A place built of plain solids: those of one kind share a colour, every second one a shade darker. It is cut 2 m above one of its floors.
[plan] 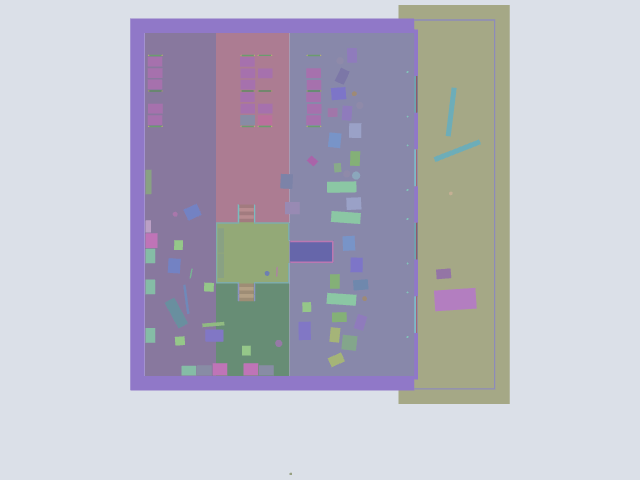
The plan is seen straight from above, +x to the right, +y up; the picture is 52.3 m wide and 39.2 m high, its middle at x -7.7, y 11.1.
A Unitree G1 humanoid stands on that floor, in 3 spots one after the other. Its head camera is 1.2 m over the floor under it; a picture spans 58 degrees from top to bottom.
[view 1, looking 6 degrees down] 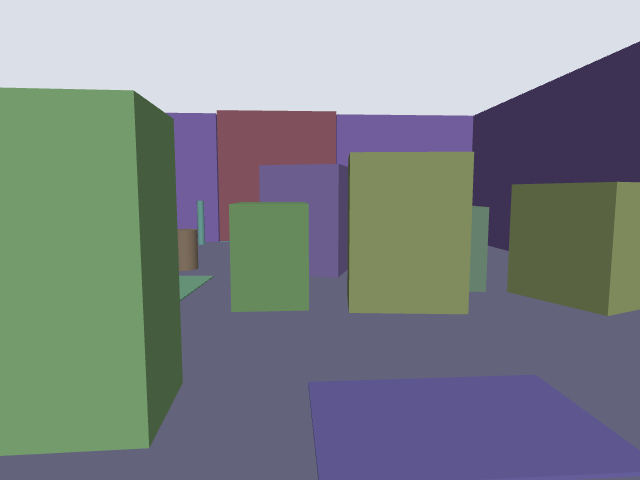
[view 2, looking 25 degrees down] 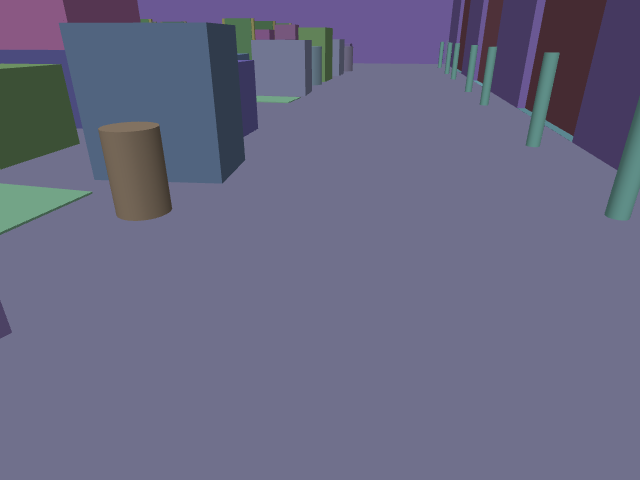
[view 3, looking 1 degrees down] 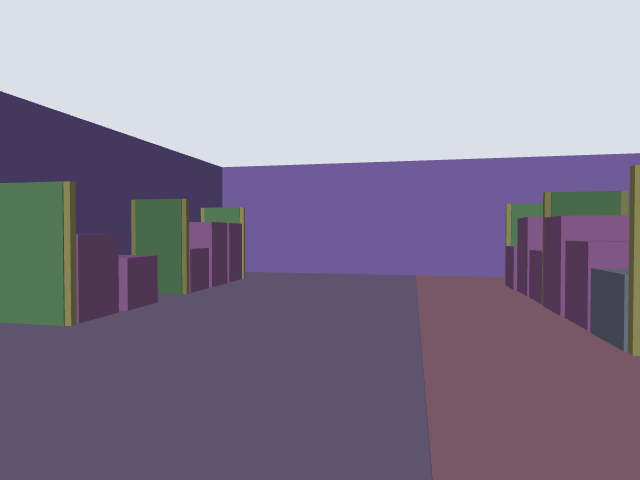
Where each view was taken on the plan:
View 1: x -11.10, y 4.50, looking -3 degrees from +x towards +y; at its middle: load_bales_hall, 6.27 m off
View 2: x -2.20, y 3.50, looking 100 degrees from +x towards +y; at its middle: floor_hall0a_concrete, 2.84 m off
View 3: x -16.30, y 15.60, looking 102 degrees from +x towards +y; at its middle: wall_plaster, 12.68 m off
